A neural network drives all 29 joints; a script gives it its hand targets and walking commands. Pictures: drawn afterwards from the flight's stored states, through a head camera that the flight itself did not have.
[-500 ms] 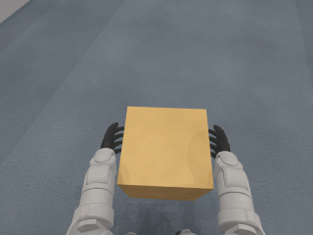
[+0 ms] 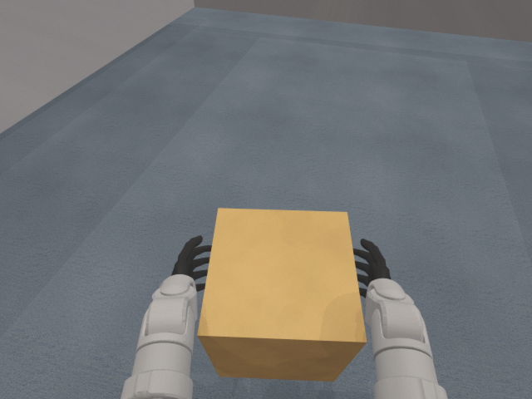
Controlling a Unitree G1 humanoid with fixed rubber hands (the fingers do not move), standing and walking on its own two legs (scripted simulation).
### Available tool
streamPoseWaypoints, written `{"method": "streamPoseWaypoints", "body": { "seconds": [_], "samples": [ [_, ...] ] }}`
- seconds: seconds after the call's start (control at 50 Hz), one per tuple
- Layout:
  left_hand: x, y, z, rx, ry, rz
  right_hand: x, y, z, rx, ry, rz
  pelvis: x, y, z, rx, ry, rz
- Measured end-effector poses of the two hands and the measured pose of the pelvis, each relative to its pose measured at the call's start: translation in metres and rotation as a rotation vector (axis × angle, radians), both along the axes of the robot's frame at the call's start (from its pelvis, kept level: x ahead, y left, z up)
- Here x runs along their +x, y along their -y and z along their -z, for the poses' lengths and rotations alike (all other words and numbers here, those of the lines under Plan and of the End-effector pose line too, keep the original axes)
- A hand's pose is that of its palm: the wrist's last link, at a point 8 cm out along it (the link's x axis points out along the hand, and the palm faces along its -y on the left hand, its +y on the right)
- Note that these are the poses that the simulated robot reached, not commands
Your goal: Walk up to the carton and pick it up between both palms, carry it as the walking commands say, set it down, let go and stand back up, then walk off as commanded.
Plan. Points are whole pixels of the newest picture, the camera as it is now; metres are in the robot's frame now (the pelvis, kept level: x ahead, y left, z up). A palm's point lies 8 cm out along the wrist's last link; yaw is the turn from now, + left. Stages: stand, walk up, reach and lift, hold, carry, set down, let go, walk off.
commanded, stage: reach and lift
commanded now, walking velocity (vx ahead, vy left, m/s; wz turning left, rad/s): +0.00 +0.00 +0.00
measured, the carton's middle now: (279, 299) +0.31 -0.02 -0.05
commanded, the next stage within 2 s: hold in 1.36 s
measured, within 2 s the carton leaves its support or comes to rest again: neither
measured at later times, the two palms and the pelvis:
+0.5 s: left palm (175, 279) +0.30 +0.14 +0.05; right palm (382, 283) +0.28 -0.16 +0.05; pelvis +0.00 +0.00 +0.01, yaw +0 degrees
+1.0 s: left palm (169, 282) +0.29 +0.15 +0.05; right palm (375, 279) +0.29 -0.16 +0.05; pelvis +0.01 +0.00 +0.01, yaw +0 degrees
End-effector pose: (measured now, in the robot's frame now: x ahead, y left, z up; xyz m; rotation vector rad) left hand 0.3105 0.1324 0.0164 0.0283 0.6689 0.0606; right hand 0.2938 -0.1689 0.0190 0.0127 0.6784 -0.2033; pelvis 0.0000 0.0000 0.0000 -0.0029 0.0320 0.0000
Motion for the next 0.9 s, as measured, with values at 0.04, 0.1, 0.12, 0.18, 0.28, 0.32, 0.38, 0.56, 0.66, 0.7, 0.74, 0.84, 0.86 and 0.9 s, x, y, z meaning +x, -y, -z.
{"method": "streamPoseWaypoints", "body": {
  "seconds": [0.04, 0.1, 0.12, 0.18, 0.28, 0.32, 0.38, 0.56, 0.66, 0.7, 0.74, 0.84, 0.86, 0.9],
  "samples": [
    [-0.002, 0.000, -0.005, 0.001, 0.003, 0.001, -0.002, 0.000, -0.005, -0.001, 0.003, -0.001, 0.000, 0.000, -0.001, 0.000, 0.019, 0.000],
    [-0.003, -0.001, -0.012, 0.002, 0.009, 0.002, -0.004, -0.001, -0.011, -0.002, 0.009, -0.002, 0.001, -0.001, -0.002, 0.000, 0.045, 0.000],
    [-0.004, -0.001, -0.014, 0.002, 0.011, 0.002, -0.004, -0.001, -0.014, -0.002, 0.011, -0.001, 0.001, -0.001, -0.002, 0.000, 0.054, 0.000],
    [-0.006, -0.001, -0.021, 0.002, 0.017, 0.003, -0.006, -0.001, -0.020, -0.002, 0.017, -0.001, 0.002, -0.002, -0.003, -0.001, 0.078, 0.001],
    [-0.009, -0.002, -0.030, 0.004, 0.023, 0.005, -0.010, -0.002, -0.030, -0.003, 0.023, 0.000, 0.002, -0.002, -0.005, -0.002, 0.113, 0.002],
    [-0.010, -0.002, -0.033, 0.004, 0.023, 0.005, -0.011, -0.002, -0.032, -0.003, 0.023, 0.000, 0.002, -0.003, -0.005, -0.002, 0.124, 0.002],
    [-0.012, -0.003, -0.035, 0.002, 0.020, 0.003, -0.013, -0.003, -0.035, -0.003, 0.020, -0.001, 0.001, -0.003, -0.005, -0.003, 0.137, 0.003],
    [-0.016, -0.007, -0.035, -0.002, 0.006, -0.013, -0.012, -0.007, -0.035, -0.001, 0.007, -0.013, -0.001, -0.004, -0.005, -0.002, 0.150, 0.008],
    [-0.016, -0.011, -0.035, -0.002, 0.004, -0.026, -0.009, -0.010, -0.035, -0.002, 0.005, -0.026, -0.001, -0.003, -0.005, -0.001, 0.148, 0.009],
    [-0.016, -0.012, -0.034, -0.002, 0.004, -0.030, -0.008, -0.011, -0.034, -0.003, 0.005, -0.032, 0.000, -0.003, -0.005, -0.001, 0.146, 0.009],
    [-0.016, -0.013, -0.034, 0.000, 0.004, -0.034, -0.006, -0.012, -0.034, -0.005, 0.005, -0.038, 0.001, -0.002, -0.005, -0.001, 0.145, 0.009],
    [-0.016, -0.014, -0.034, 0.007, 0.004, -0.039, -0.004, -0.014, -0.033, -0.012, 0.004, -0.053, 0.004, -0.001, -0.006, -0.001, 0.141, 0.008],
    [-0.016, -0.014, -0.034, 0.008, 0.004, -0.039, -0.004, -0.014, -0.033, -0.013, 0.003, -0.055, 0.005, -0.001, -0.006, -0.001, 0.141, 0.008],
    [-0.017, -0.014, -0.034, 0.011, 0.003, -0.039, -0.004, -0.014, -0.033, -0.016, 0.003, -0.060, 0.006, 0.000, -0.006, -0.001, 0.140, 0.008]
  ]
}}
